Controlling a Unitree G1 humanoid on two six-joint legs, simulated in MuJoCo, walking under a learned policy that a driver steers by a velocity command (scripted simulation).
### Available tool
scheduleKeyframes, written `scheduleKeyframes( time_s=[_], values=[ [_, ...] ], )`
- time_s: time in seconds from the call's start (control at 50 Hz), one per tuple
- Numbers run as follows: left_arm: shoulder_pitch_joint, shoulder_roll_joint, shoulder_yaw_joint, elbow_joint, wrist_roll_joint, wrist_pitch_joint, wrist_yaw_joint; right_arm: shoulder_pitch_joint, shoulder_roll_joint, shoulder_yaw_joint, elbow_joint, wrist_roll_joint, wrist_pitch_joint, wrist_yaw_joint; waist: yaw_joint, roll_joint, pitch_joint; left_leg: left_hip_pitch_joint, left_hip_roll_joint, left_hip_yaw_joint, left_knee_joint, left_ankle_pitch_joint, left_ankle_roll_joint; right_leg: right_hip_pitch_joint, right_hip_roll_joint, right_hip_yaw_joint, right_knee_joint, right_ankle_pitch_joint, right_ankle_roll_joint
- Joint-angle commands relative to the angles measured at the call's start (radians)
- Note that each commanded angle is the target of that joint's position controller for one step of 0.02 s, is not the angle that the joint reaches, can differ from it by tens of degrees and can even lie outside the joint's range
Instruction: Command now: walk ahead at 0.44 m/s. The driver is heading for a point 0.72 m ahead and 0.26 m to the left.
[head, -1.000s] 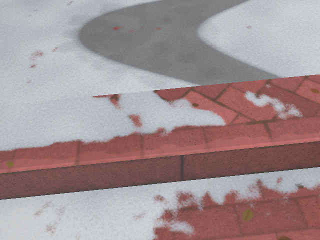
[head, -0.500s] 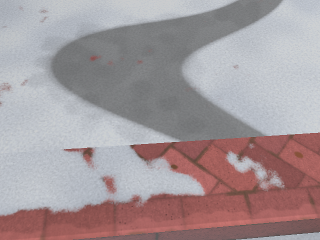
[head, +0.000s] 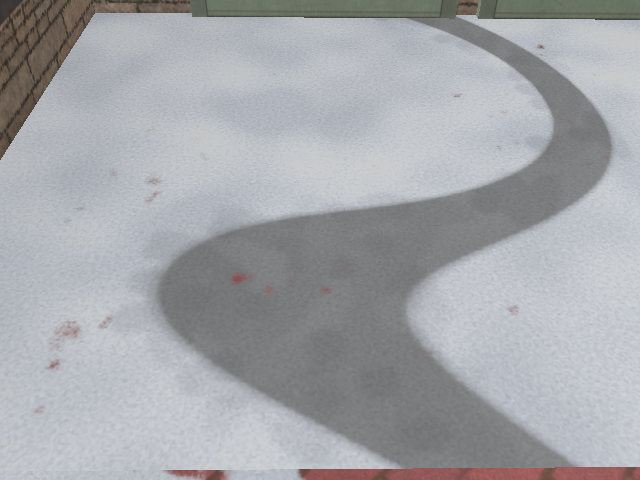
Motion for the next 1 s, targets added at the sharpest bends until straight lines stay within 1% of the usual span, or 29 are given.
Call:
scheduleKeyframes(
  time_s=[0.02,0.1,0.12,0.16,0.18,0.22,0.24,0.26,0.28,0.3,0.32,0.34,0.36,0.38,0.42,0.44,0.48,0.52,0.58,0.6,0.64,0.7,0.82,0.88,0.92,0.94,0.96,0.98,1.0],
  values=[
    [0.064,0.095,0.017,-0.021,0.007,-0.020,0.007,-0.142,-0.004,0.004,-0.109,0.010,-0.012,0.006,-0.011,-0.066,0.179,-0.325,0.026,-0.046,0.075,-0.071,0.000,0.159,-0.322,0.420,-0.301,-0.333,-0.198],
    [0.086,0.118,0.020,-0.009,0.020,-0.035,0.008,-0.317,-0.001,0.013,-0.210,0.016,-0.011,-0.006,0.031,-0.103,0.252,-0.531,0.063,-0.080,0.146,-0.259,0.017,0.267,-0.379,0.404,-0.348,-0.237,-0.183],
    [0.131,0.127,0.023,0.003,0.027,-0.041,0.004,-0.401,0.015,0.022,-0.258,0.013,-0.012,-0.021,0.075,-0.144,0.263,-0.702,0.061,-0.108,0.331,-0.394,0.038,0.374,-0.428,0.457,-0.347,-0.186,-0.203],
    [0.200,0.148,0.032,0.027,0.034,-0.048,0.011,-0.520,0.025,0.034,-0.341,0.020,-0.021,-0.043,0.108,-0.113,0.289,-0.984,0.084,-0.197,0.458,-0.595,0.070,0.539,-0.490,0.463,-0.338,-0.182,-0.182],
    [0.186,0.156,0.032,0.034,0.038,-0.049,0.011,-0.580,0.029,0.045,-0.387,0.029,-0.027,-0.048,0.097,-0.095,0.310,-1.010,0.097,-0.202,0.408,-0.639,0.083,0.519,-0.488,0.419,-0.371,-0.209,-0.146],
    [0.112,0.165,0.028,0.040,0.013,-0.032,0.011,-0.634,0.042,0.075,-0.478,0.043,-0.024,-0.033,0.054,-0.108,0.322,-0.769,0.126,-0.125,0.110,-0.578,0.100,0.290,-0.392,0.264,-0.519,-0.285,-0.062],
    [0.009,0.159,0.018,0.005,-0.029,-0.018,0.011,-0.503,0.054,0.088,-0.459,0.034,-0.007,0.006,-0.017,-0.088,0.254,-0.270,0.135,-0.036,-0.154,-0.371,0.130,-0.007,-0.337,0.143,-0.661,-0.164,-0.065],
    [-0.145,0.167,0.009,-0.065,-0.046,-0.010,-0.003,-0.310,0.028,0.064,-0.382,0.042,0.003,0.034,-0.084,-0.057,0.177,0.211,0.078,0.060,-0.282,-0.251,0.135,-0.265,-0.274,0.049,-0.664,0.003,-0.075],
    [-0.139,0.242,0.021,-0.087,-0.065,-0.012,-0.026,-0.094,-0.016,0.029,-0.306,0.059,0.010,0.020,-0.151,-0.070,0.043,0.582,-0.046,0.143,-0.274,-0.249,0.137,-0.288,-0.247,0.022,-0.485,0.587,-0.116],
    [-0.151,0.333,0.043,-0.106,-0.057,-0.013,-0.041,0.158,-0.072,-0.013,-0.209,0.065,0.018,0.000,-0.260,-0.060,-0.122,0.764,-0.126,0.130,-0.369,-0.233,0.140,-0.147,-0.224,0.008,-0.162,1.137,-0.091],
    [-0.149,0.417,0.070,-0.096,-0.064,-0.024,-0.069,0.327,-0.157,-0.045,-0.169,0.051,0.021,-0.004,-0.350,-0.071,-0.235,0.863,-0.141,0.033,-0.588,-0.268,0.110,-0.058,-0.196,0.057,0.166,1.116,-0.036],
    [-0.155,0.254,0.045,-0.126,-0.057,-0.029,-0.115,0.342,-0.341,-0.082,-0.141,0.002,0.014,-0.009,-0.294,0.243,-0.223,0.807,0.073,-0.495,-1.017,-0.616,0.101,-0.193,-0.039,0.131,0.613,0.293,0.047],
    [-0.055,0.132,0.038,-0.180,-0.034,-0.036,-0.128,0.224,-0.401,-0.092,-0.161,0.025,0.027,-0.034,-0.196,0.484,-0.312,0.804,0.222,-0.947,-1.385,-0.711,0.050,-0.342,0.106,0.375,1.076,0.054,0.074],
    [-0.016,0.055,0.029,-0.193,-0.019,-0.021,-0.108,0.077,-0.365,-0.078,-0.180,0.018,0.029,-0.033,-0.081,0.369,-0.239,0.689,0.251,-0.976,-1.396,-0.779,0.021,-0.408,0.092,0.469,1.312,0.104,0.075],
    [-0.086,0.038,0.013,-0.244,0.014,0.000,-0.076,-0.052,-0.187,-0.038,-0.110,0.015,0.000,-0.029,0.027,0.198,0.038,0.451,0.183,-0.707,-1.222,-0.767,0.048,-0.535,0.001,0.277,1.326,0.272,0.037],
    [-0.103,0.037,0.003,-0.252,0.032,0.008,-0.065,-0.065,-0.139,-0.033,-0.079,0.010,-0.025,-0.021,0.043,0.165,0.069,0.369,0.156,-0.569,-1.153,-0.648,0.070,-0.540,-0.014,0.278,1.311,0.305,0.013],
    [-0.153,0.049,-0.004,-0.292,0.015,0.040,-0.051,-0.029,-0.101,-0.029,-0.011,0.002,-0.066,0.003,0.044,0.145,0.081,0.357,0.153,-0.492,-1.180,-0.493,0.113,-0.589,0.007,0.266,1.439,0.236,-0.023],
    [-0.229,0.014,-0.029,-0.350,0.013,0.055,-0.033,0.051,-0.076,-0.026,0.061,0.016,-0.093,0.012,0.060,0.067,0.122,0.395,0.137,-0.412,-1.220,-0.346,0.095,-0.691,0.001,0.295,1.423,0.193,-0.033],
    [-0.288,0.121,-0.010,-0.361,-0.005,0.071,-0.034,0.030,-0.087,-0.016,0.021,0.027,-0.101,-0.007,0.035,-0.013,0.145,0.445,0.132,-0.253,-1.381,-0.101,0.080,-0.627,-0.020,0.278,1.056,0.286,0.025],
    [-0.321,0.143,-0.005,-0.365,-0.007,0.069,-0.042,0.045,-0.123,-0.022,0.019,0.031,-0.110,-0.010,0.019,0.010,0.149,0.479,0.129,-0.210,-1.421,-0.043,0.094,-0.618,-0.023,0.244,0.953,0.303,0.036],
    [-0.395,0.146,-0.001,-0.366,-0.008,0.074,-0.072,0.125,-0.165,-0.032,0.033,0.049,-0.129,-0.016,-0.018,0.008,0.136,0.606,0.085,-0.128,-1.487,0.042,0.103,-0.595,-0.043,0.154,0.720,0.365,0.035],
    [-0.471,0.096,-0.009,-0.354,-0.016,0.079,-0.096,0.250,-0.149,-0.028,0.049,0.047,-0.132,-0.029,-0.073,0.014,0.131,0.820,0.066,-0.086,-1.548,0.169,0.099,-0.571,-0.060,0.060,0.486,0.408,0.036],
    [-0.619,0.084,-0.020,-0.393,-0.019,0.081,-0.096,0.338,-0.149,-0.026,0.039,0.028,-0.097,-0.040,-0.126,0.075,0.221,1.070,0.096,-0.052,-1.568,0.378,0.110,-0.524,-0.043,-0.001,0.145,0.282,0.035],
    [-0.552,0.099,-0.015,-0.378,-0.011,0.073,-0.080,0.322,-0.172,-0.025,0.046,0.022,-0.095,-0.048,-0.091,0.100,0.210,1.089,0.094,-0.004,-1.416,0.932,0.078,-0.342,0.034,-0.055,0.067,0.193,-0.019],
    [-0.363,0.141,0.003,-0.324,-0.005,0.058,-0.059,0.314,-0.213,-0.035,0.056,0.021,-0.083,-0.059,-0.016,0.133,0.136,1.098,0.089,-0.011,-1.197,1.161,0.048,-0.166,0.086,-0.039,0.008,0.185,-0.054],
    [-0.232,0.162,0.014,-0.291,0.005,0.040,-0.049,0.284,-0.222,-0.037,0.049,0.039,-0.079,-0.062,0.055,0.125,0.080,0.998,0.073,0.000,-1.041,1.046,0.036,0.037,0.049,0.007,-0.091,0.343,-0.078],
    [-0.104,0.213,0.026,-0.268,0.032,0.030,-0.035,0.225,-0.197,-0.029,-0.003,0.061,-0.086,-0.060,0.109,0.070,-0.040,0.784,0.031,0.007,-0.811,0.692,0.032,0.318,-0.107,0.131,-0.015,0.598,-0.118],
    [-0.088,0.297,0.037,-0.266,0.041,0.024,-0.032,0.327,-0.074,-0.006,-0.046,0.100,-0.082,-0.054,0.026,-0.218,-0.180,0.407,-0.178,0.031,-0.412,-0.407,-0.013,0.668,-0.474,0.527,0.086,1.314,-0.308],
    [-0.055,0.283,0.036,-0.266,-0.031,0.030,-0.040,0.326,-0.149,-0.028,-0.025,0.078,-0.069,-0.063,0.041,-0.080,-0.287,0.406,-0.192,-0.171,-0.284,-0.436,-0.014,0.616,-0.471,0.600,0.058,1.437,-0.355]
  ],
)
